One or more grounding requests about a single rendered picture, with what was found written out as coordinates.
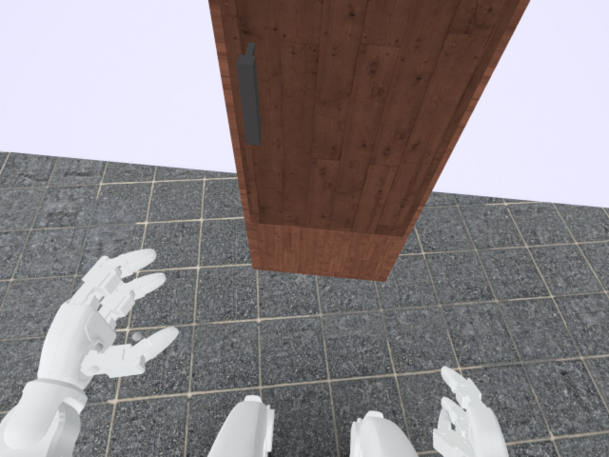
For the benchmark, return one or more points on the right robot thigh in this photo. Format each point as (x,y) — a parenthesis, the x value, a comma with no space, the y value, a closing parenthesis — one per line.
(379,437)

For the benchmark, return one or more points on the robot right hand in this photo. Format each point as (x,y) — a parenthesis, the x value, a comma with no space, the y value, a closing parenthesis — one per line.
(478,433)

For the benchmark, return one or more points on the cupboard door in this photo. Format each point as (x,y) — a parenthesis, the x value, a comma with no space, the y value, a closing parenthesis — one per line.
(359,101)

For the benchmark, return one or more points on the handle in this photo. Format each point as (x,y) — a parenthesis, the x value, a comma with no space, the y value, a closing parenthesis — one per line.
(247,75)

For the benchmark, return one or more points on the robot left hand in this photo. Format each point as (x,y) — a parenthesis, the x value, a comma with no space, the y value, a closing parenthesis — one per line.
(68,355)

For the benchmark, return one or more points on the left robot thigh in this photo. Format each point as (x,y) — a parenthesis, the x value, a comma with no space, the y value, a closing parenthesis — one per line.
(246,432)

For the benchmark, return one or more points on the robot thigh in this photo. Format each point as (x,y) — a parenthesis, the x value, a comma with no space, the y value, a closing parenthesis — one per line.
(246,432)
(379,437)

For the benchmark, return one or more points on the left robot forearm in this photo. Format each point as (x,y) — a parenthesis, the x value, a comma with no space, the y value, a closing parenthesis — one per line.
(46,421)

